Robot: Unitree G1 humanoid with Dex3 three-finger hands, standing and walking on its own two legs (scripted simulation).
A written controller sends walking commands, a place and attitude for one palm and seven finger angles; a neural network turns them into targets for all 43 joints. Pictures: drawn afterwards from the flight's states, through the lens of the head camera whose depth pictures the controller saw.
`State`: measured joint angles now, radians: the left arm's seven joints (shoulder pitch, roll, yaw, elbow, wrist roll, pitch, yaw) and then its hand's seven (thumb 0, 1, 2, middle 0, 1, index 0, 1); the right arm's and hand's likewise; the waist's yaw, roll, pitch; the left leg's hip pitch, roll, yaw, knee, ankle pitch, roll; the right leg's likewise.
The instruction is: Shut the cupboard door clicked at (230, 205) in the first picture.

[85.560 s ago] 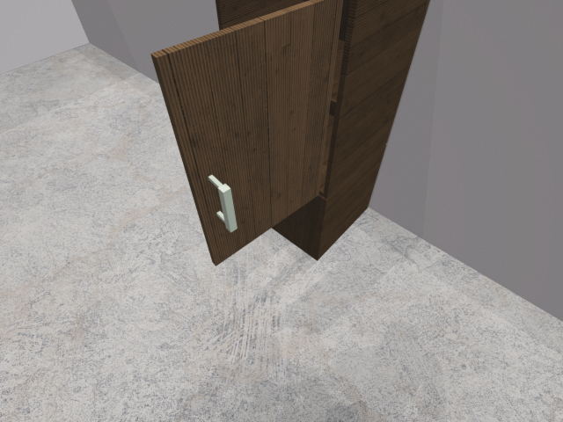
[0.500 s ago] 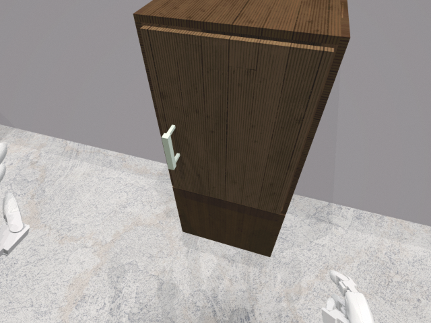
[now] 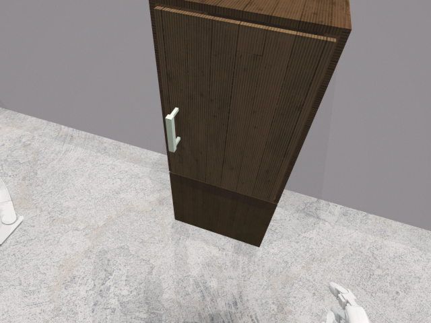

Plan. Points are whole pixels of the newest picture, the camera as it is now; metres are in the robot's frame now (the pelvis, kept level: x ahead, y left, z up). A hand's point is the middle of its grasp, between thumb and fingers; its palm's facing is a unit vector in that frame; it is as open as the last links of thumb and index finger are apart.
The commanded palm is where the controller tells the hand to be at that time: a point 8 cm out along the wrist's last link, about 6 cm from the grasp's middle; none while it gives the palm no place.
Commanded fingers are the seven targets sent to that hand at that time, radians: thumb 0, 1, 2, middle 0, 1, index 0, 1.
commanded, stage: step back with the hand held close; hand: left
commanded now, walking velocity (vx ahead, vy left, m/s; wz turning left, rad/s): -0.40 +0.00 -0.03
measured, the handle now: (174, 130) +0.67 +0.16 -0.07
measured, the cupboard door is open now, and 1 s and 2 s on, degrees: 0 0 0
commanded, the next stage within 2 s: stop stepping back and stand still in 0.76 s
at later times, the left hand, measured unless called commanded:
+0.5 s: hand out of the picture +0.14 +0.29 +0.19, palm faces +0.51 -0.74 -0.44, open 7.4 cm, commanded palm +0.08 +0.31 +0.19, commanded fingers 0.00 0.90 0.90 -0.20 -0.30 -0.20 -0.30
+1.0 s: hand out of the picture +0.09 +0.30 +0.18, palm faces +0.41 -0.82 -0.41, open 7.4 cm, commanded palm +0.02 +0.34 +0.19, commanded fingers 0.00 0.90 0.90 -0.20 -0.30 -0.20 -0.30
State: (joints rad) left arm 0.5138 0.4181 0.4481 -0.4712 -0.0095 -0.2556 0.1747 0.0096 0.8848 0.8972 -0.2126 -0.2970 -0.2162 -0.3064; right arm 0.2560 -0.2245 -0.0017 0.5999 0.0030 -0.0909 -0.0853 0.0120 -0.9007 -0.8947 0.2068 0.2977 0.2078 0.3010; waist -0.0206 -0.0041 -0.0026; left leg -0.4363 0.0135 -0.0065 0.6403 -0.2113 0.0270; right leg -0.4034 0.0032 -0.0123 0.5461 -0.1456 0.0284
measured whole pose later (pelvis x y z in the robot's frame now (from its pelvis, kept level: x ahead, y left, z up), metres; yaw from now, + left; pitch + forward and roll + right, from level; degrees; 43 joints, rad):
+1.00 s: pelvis -0.13 +0.04 +0.00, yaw -1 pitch +0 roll -5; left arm 0.50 0.45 0.45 -0.48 -0.05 -0.24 0.15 0.01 0.88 0.90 -0.21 -0.30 -0.22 -0.31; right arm 0.26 -0.22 -0.03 0.67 -0.01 -0.11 -0.09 0.01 -0.90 -0.89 0.20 0.30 0.21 0.30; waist -0.03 0.01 -0.01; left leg -0.52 0.03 0.00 0.45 -0.03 0.03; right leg -0.27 0.08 0.03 0.70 -0.49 0.01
